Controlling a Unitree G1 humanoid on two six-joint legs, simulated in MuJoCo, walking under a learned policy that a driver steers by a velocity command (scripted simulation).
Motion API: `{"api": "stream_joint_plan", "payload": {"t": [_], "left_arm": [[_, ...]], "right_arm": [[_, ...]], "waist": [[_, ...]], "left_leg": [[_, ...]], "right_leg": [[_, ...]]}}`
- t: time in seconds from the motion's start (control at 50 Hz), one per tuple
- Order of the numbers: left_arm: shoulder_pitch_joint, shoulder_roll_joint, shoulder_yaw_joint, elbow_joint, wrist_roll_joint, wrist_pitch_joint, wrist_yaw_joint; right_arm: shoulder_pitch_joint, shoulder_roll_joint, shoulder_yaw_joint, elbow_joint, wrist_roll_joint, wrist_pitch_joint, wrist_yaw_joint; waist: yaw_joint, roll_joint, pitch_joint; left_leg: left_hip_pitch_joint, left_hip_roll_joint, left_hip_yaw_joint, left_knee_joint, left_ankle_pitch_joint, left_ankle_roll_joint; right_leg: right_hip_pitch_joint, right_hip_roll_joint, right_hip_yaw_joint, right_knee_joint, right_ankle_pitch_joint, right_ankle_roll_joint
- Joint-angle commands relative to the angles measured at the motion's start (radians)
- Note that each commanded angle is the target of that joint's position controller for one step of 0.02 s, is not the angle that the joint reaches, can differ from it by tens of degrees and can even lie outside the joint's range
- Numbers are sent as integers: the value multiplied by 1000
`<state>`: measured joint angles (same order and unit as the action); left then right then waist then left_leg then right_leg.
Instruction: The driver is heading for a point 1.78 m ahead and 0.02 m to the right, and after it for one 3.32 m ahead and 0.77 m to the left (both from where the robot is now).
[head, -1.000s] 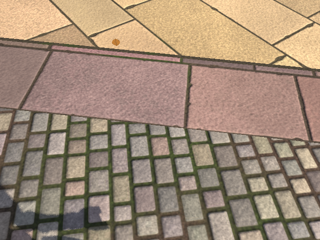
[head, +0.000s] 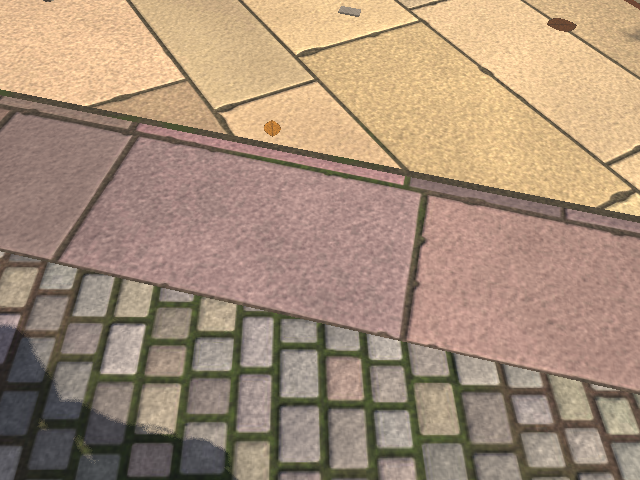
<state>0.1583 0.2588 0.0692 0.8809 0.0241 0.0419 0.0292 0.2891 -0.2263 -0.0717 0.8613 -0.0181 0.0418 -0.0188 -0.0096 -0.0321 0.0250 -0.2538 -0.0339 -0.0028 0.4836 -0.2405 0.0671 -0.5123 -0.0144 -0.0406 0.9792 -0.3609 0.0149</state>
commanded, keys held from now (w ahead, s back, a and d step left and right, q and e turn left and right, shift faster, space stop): q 0.16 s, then no key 0.84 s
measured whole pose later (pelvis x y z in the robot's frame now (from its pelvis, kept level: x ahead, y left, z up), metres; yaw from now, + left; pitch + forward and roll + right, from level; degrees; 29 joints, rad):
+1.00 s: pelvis -0.02 -0.02 +0.00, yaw +10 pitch -2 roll +0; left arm 0.22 0.23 0.02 1.05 0.01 0.01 0.02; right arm 0.21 -0.22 -0.01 1.09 -0.01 0.01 -0.04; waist 0.01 -0.01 0.04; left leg -0.09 -0.04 -0.06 0.36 -0.23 0.02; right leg -0.15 0.02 0.01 0.37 -0.18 -0.01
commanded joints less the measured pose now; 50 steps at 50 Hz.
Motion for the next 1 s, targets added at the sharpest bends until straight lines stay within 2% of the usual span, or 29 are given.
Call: {"api": "stream_joint_plan", "payload": {"t": [0.02,0.06,0.12,0.16,0.28,0.32,0.34,0.36,0.38,0.4,0.42,0.44,0.46,0.5,0.52,0.58,0.62,0.64,0.66,0.68,0.7,0.72,0.74,0.78,0.82,1.0], "left_arm": [[24,75,20,-44,5,-10,-5],[1,63,16,-62,-4,-7,0],[-31,68,12,-86,-9,-2,7],[-40,72,9,-100,-12,-3,9],[7,69,0,-107,-24,-11,13],[46,64,-3,-101,-26,-16,14],[81,53,-7,-91,-25,-20,16],[103,57,-8,-85,-17,-29,18],[92,115,-2,-96,4,-39,24],[14,195,6,-127,3,-41,18],[25,164,2,-116,5,-44,12],[-10,106,-16,-117,-2,-49,6],[-45,84,-23,-116,-6,-50,5],[-41,83,-27,-104,-9,-55,10],[-19,89,-26,-91,-9,-54,10],[41,104,-25,-52,-6,-50,6],[46,115,-21,-32,-6,-44,4],[38,120,-19,-24,-8,-41,4],[44,112,-20,-18,-9,-44,2],[51,100,-23,-20,-13,-49,-2],[73,84,-24,-15,-22,-51,-7],[61,76,-29,9,-19,-47,-5],[45,87,-25,23,-14,-43,-2],[35,87,-23,39,-13,-39,-4],[47,80,-25,61,-12,-39,-5],[76,58,-39,152,-12,-36,-4]], "right_arm": [[-41,-142,-31,-82,13,-24,4],[0,-155,-36,-74,12,-28,2],[38,-172,-42,-73,7,-25,-2],[40,-187,-46,-79,4,-21,-1],[-26,-186,-37,-91,-8,-16,8],[-58,-185,-33,-88,-4,-11,8],[-80,-181,-29,-87,2,-7,6],[-87,-166,-22,-87,8,-6,3],[-59,-110,-5,-92,10,-10,2],[-29,-90,0,-94,20,-13,-1],[-48,-150,-15,-76,0,-7,-5],[-47,-156,-19,-61,6,-4,-1],[-43,-142,-18,-45,6,-3,3],[-29,-125,-13,-23,-1,1,11],[-30,-113,-7,-9,-1,2,11],[-76,-88,10,6,13,3,-1],[-68,-89,14,29,21,1,-10],[-48,-87,17,47,19,-3,-13],[-47,-104,16,58,11,-9,-18],[-46,-141,13,62,-2,-19,-21],[-78,-172,8,78,4,-22,-17],[-95,-124,20,86,10,-27,-9],[-95,-106,25,95,6,-32,-6],[-74,-108,31,129,4,-35,-14],[-70,-115,33,150,8,-39,-19],[-59,-99,50,213,9,-45,-21]], "waist": [[25,108,-62],[6,117,-60],[-25,149,-57],[-34,149,-62],[-23,155,-88],[-1,151,-86],[25,139,-83],[38,111,-76],[12,-38,-80],[-23,-170,-46],[7,-149,-50],[-16,-87,-23],[-31,-74,2],[-32,-116,-7],[-20,-110,-17],[21,-114,-41],[15,-121,-42],[-2,-105,-40],[0,-85,-48],[13,-38,-75],[54,61,-42],[33,81,-34],[18,66,5],[17,84,16],[20,86,10],[20,44,37]], "left_leg": [[120,214,-264,-176,368,163],[176,216,-291,-163,385,170],[218,223,-347,-156,363,184],[212,224,-380,-149,358,193],[116,207,-394,-122,426,169],[82,193,-402,-103,425,142],[51,171,-393,-82,390,113],[-11,138,-384,-61,282,66],[-86,58,-308,45,84,10],[-187,-110,-151,125,-194,-26],[-96,-67,-132,290,-310,-37],[-77,-57,-148,351,-267,-43],[-70,-50,-145,373,-220,-54],[-79,-44,-124,345,-184,-77],[-73,-41,-102,304,-191,-89],[-19,-17,-47,124,-191,-98],[41,-14,-25,-33,-96,-86],[107,-4,-24,-156,37,-79],[183,28,-72,-211,134,-70],[258,95,-141,-181,226,-58],[200,120,-158,-120,289,-28],[145,121,-162,-133,219,-17],[116,113,-158,-153,179,-22],[102,104,-156,-176,163,-29],[110,105,-156,-182,164,-28],[81,108,-164,-211,72,-14]], "right_leg": [[-84,6,54,105,24,11],[-110,2,66,55,14,23],[-112,7,76,-39,-18,32],[-82,14,82,-88,-42,30],[131,39,60,-247,-69,-8],[227,50,49,-376,-30,-25],[304,55,38,-506,52,-35],[398,25,69,-650,156,-46],[458,-149,258,-759,129,-79],[426,-332,464,-791,321,-172],[308,-373,464,-758,370,-267],[282,-312,398,-760,373,-266],[270,-249,317,-749,371,-232],[341,-181,232,-713,476,-195],[377,-168,210,-691,533,-193],[445,-171,216,-642,597,-201],[451,-165,228,-619,607,-186],[428,-155,222,-608,601,-161],[387,-149,228,-608,560,-126],[335,-130,219,-605,473,-94],[331,-68,164,-647,349,-79],[377,-51,144,-665,263,-68],[377,-52,144,-649,259,-67],[394,-59,147,-641,286,-70],[395,-63,147,-647,292,-67],[377,-58,143,-664,232,-49]]}}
